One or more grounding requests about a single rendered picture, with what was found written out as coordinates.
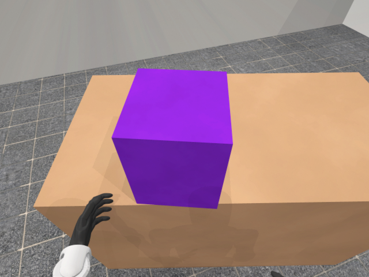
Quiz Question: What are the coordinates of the robot left hand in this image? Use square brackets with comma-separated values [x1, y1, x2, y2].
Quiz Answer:
[69, 193, 113, 246]

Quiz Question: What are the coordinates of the robot left forearm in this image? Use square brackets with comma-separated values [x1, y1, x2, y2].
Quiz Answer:
[52, 245, 92, 277]

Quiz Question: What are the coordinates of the pedestal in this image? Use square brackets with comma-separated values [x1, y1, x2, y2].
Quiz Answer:
[33, 72, 369, 269]

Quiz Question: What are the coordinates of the carton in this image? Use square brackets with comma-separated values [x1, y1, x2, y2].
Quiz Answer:
[112, 68, 233, 209]

